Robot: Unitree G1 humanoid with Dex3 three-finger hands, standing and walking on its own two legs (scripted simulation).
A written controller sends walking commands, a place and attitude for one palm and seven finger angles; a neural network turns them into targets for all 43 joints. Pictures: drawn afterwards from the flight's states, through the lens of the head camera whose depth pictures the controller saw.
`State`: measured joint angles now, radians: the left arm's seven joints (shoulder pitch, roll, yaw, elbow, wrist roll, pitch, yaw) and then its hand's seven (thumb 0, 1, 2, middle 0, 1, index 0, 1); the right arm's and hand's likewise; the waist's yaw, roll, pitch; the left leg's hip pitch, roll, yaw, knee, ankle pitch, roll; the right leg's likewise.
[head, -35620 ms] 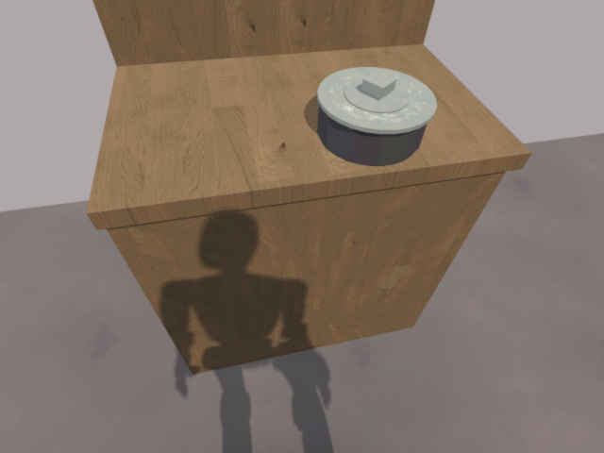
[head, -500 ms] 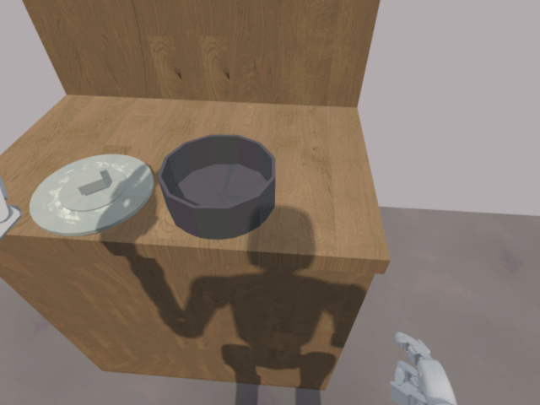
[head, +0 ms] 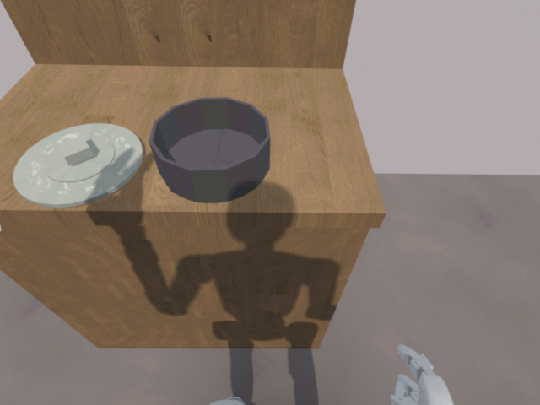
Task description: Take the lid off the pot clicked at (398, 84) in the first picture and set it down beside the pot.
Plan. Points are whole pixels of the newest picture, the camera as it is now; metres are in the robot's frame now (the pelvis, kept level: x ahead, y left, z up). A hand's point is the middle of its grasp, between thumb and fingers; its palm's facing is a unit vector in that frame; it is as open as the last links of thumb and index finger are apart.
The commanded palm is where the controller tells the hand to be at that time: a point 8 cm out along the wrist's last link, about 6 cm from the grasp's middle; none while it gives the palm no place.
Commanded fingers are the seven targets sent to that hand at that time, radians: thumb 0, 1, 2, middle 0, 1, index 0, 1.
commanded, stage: step back with the hand held close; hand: left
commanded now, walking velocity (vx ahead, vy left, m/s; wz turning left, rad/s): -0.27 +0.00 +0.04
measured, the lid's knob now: (75, 150) +0.48 +0.37 +0.10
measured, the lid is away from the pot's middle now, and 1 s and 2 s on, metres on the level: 0.24 0.24 0.24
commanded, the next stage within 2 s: stop stepping back and stand still in 0.60 s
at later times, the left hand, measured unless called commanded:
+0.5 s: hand out of the picture +0.11 +0.23 +0.28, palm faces +0.43 -0.81 -0.40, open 7.4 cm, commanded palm +0.05 +0.29 +0.28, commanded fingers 0.00 0.90 0.90 -0.20 -0.30 -0.20 -0.30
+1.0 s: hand out of the picture -0.05 +0.25 +0.30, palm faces +0.46 -0.71 -0.53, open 7.4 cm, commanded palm -0.09 +0.31 +0.28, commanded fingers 0.00 0.90 0.90 -0.20 -0.30 -0.20 -0.30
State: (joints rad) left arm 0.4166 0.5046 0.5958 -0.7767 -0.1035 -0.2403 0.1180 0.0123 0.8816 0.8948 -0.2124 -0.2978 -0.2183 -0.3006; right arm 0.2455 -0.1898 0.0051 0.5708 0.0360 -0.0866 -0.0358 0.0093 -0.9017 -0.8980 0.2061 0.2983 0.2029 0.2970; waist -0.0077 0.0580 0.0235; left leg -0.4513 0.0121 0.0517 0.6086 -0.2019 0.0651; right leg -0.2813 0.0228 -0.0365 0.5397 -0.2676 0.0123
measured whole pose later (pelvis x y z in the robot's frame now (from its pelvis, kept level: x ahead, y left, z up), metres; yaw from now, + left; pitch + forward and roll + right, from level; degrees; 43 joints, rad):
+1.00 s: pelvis -0.22 +0.04 +0.00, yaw -1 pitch +0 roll -3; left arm 0.44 0.60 0.62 -0.84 -0.09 -0.26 0.09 0.01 0.88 0.89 -0.22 -0.30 -0.22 -0.30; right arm 0.29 -0.19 -0.02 0.65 0.02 -0.07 -0.02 0.01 -0.90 -0.90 0.21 0.30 0.20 0.30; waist 0.01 0.01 -0.02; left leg -0.60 0.00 -0.03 1.00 -0.35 0.01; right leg -0.18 0.04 -0.10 0.51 -0.31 -0.04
